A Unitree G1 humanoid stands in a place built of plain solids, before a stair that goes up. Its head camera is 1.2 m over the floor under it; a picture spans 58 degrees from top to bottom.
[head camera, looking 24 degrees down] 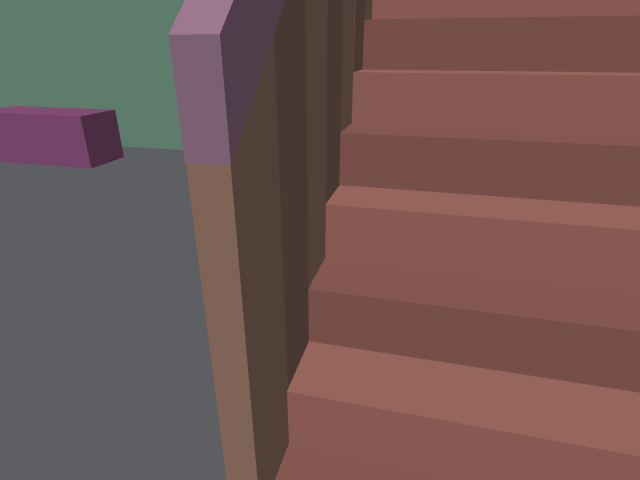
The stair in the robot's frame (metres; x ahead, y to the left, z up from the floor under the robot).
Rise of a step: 0.19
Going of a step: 0.22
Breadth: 1.25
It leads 14 degrees to the right of straight ahead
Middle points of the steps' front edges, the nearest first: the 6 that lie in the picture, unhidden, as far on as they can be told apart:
0.73 -0.52 0.37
0.94 -0.57 0.56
1.15 -0.63 0.74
1.36 -0.68 0.93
1.58 -0.73 1.12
1.79 -0.78 1.30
